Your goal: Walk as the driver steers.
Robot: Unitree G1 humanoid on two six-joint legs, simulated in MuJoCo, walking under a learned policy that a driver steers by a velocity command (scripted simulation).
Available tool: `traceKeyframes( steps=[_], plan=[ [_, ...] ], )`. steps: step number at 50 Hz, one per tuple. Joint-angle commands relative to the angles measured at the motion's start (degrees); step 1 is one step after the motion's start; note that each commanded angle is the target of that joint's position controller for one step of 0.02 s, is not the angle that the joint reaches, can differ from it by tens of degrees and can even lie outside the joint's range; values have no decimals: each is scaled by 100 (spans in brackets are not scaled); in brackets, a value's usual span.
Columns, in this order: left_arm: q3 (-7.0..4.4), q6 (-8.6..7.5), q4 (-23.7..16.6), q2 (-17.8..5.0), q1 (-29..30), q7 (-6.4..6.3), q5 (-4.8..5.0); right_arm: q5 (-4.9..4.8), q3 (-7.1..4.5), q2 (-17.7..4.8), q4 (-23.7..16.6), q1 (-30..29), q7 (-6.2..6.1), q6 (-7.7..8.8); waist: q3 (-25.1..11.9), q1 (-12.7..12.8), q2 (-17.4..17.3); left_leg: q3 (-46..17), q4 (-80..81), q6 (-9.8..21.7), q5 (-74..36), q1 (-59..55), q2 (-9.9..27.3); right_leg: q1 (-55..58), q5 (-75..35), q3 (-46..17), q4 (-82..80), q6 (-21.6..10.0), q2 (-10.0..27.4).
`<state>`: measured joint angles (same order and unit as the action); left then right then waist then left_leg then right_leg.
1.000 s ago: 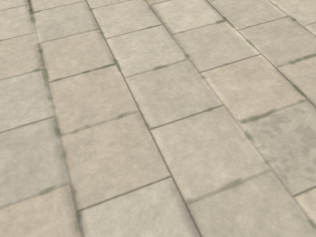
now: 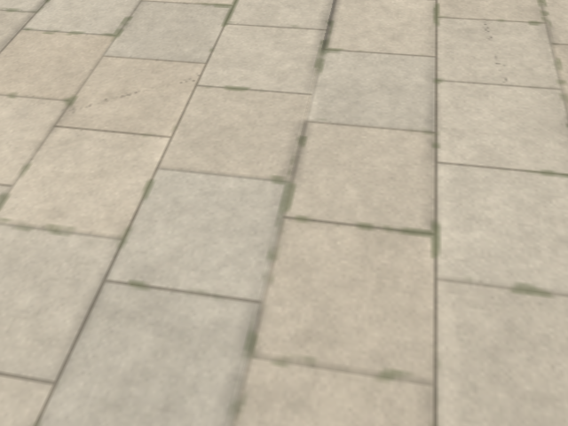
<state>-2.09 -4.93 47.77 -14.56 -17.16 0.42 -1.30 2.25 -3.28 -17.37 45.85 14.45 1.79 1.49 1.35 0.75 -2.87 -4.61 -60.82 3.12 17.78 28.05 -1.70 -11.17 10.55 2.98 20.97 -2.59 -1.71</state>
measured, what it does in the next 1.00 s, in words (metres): walks ahead, turning right: left foot, then right foot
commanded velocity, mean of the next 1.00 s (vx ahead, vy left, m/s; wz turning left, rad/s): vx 0.45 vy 0.00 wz -0.31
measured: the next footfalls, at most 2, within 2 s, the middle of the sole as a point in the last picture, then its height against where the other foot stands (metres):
left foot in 0.28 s outside the picture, level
right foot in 0.80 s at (360, 408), level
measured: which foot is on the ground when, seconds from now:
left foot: up 0.00-0.26, down 0.28-0.82, up 0.84-1.00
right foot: down 0.00-0.28, up 0.30-0.78, down 0.80-1.00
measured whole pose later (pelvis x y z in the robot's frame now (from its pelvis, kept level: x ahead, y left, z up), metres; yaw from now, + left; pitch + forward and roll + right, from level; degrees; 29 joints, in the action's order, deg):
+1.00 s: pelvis +0.47 -0.04 -0.01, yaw -24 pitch +0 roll +0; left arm -4.1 -0.6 48.0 -15.6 -11.8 0.2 -0.1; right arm 1.8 -2.4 -14.2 45.7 9.8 -1.0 1.4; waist 6.5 0.0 -0.8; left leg -1.4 -67.3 -2.7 21.5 30.9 5.0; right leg -16.8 8.2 0.9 24.8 -7.9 -7.3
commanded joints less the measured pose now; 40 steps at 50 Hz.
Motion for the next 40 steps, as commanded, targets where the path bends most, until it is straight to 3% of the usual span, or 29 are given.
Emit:
traceKeyframes(
  steps=[1, 5, 9, 11, 12, 13, 14, 15, 16, 17, 18, 20, 24, 29, 33, 35, 37, 38, 39, 40],
  plan=[
    [-150, -146, -98, -667, -193, 22, 52, 28, 4, -197, -349, -30, 60, 7, 4, -101, 833, -28, 376, -135, -435, 803, 289, 498, -1118, -1257, -1219, -868, 1472],
    [-152, -96, 102, -665, -393, 48, 73, -7, 177, 23, -612, -979, 134, 55, 164, 81, 849, 548, 1837, -242, -1222, 430, 487, 300, -1304, -657, -1360, -758, 1193],
    [-197, -46, 341, -842, -809, 50, 69, -44, 198, -73, -742, -1433, 86, 93, 199, 216, 832, 777, 2586, -105, -1162, -63, 390, 569, -1788, -719, -1082, -683, 1404],
    [-216, 9, 414, -932, -812, 28, 56, -26, 168, -144, -719, -1272, 27, 138, 174, 74, 795, 794, 2882, 8, -848, -422, 266, 740, -2275, -855, -687, -645, 1498],
    [-220, 33, 436, -966, -753, 16, 71, 2, 131, -184, -575, -836, -14, 181, 11, -167, 700, 827, 3232, 77, -845, -1037, 132, 705, -2777, -795, -162, -571, 1405],
    [-184, 44, 459, -857, -790, 17, 91, 74, 41, -366, -283, -40, -80, 256, -439, -475, 406, 732, 3511, 205, -905, -2162, 131, 417, -2925, -577, 858, -460, 1100],
    [-103, 20, 248, -614, -661, 26, 118, 195, -88, -805, -119, 986, -170, 312, -1199, -911, -186, -492, 3718, 487, -209, -3536, 1307, -504, -1541, -331, 2419, -316, 760],
    [33, 34, 85, 36, -1237, 11, 238, 180, -231, -1401, -90, 1230, -217, 258, -1793, -680, -1441, -2776, 4346, 1056, 188, -4695, 2846, -2258, 1915, 50, 4175, -123, -112],
    [-158, 132, 236, -701, -937, -62, 83, -12, -183, -1016, -116, 1000, -216, 196, -1368, -716, -499, -2909, 4557, 1065, 643, -4039, 2692, -2629, 1878, -517, 4713, -212, 125],
    [-196, 142, 178, -682, -616, -23, 85, -42, -62, -614, -160, 482, -206, 209, -608, -485, -260, -2052, 4687, 908, 482, -3358, 2371, -2681, 1349, -658, 4674, -258, 374],
    [-174, 154, 195, -527, -504, 14, 104, -53, 8, -327, -162, 185, -182, 253, -267, -339, -237, -1388, 4898, 753, -102, -2819, 2094, -2512, 984, -623, 4453, -231, 537],
    [-192, 291, 293, -409, -574, 83, -9, -82, 70, -94, -94, 33, -212, 338, -18, -100, -384, -505, 5111, 494, -871, -2272, 1728, -2168, 692, -571, 4242, -120, 662],
    [-198, 443, 122, -204, -106, 205, -40, -148, 10, -186, 110, 300, -238, 497, 67, 6, -163, 284, 5295, 534, -1858, -2306, 1680, -2556, 74, -473, 4192, 7, 703],
    [-123, 448, -254, -80, 897, 307, -43, -120, 8, -128, 343, 573, -254, 486, 348, -112, -118, 1109, 5334, 513, -2285, -2381, 1515, -2837, -879, -224, 2982, 86, 696],
    [-47, 436, -559, -70, 1621, 380, -73, -114, -43, -310, 535, 891, -294, 454, 485, -286, -88, 1509, 5212, 453, -2809, -2721, 1648, -2501, -997, 229, 1930, -126, 571],
    [-57, 434, -648, -133, 1736, 382, -91, -106, -64, -381, 626, 1008, -320, 397, 480, -283, -83, 1675, 4915, 392, -3535, -3110, 1729, -2376, -656, 392, 1662, -309, 444],
    [-101, 439, -629, -223, 1532, 338, -105, -92, -97, -532, 663, 978, -355, 330, 256, -139, -210, 1874, 4195, 317, -5279, -3406, 1749, -1889, -75, 627, 1541, -543, 103],
    [-141, 418, -527, -285, 1133, 300, -122, -85, -124, -619, 672, 931, -373, 270, 60, 43, -249, 1943, 3448, 288, -6152, -3459, 1728, -1473, 211, 708, 1468, -666, -131],
    [-209, 355, -334, -387, 472, 248, -148, -106, -145, -684, 657, 905, -380, 209, -315, 287, -207, 1957, 2372, 231, -6237, -3309, 1680, -756, 170, 673, 1187, -799, -347],
    [-329, 279, -71, -613, -383, 158, -226, -161, -141, -685, 589, 824, -364, 194, -816, 712, 76, 2023, 859, 10, -5009, -2537, 1513, 538, -439, 306, 624, -1006, -254]
  ],
)
Keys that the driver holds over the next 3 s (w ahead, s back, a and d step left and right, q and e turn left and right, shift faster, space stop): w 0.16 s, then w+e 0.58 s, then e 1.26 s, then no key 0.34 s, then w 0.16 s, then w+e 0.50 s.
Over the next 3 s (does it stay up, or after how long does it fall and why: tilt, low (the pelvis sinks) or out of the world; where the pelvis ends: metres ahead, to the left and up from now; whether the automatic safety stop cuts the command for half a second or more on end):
stays up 0.55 -0.22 0.00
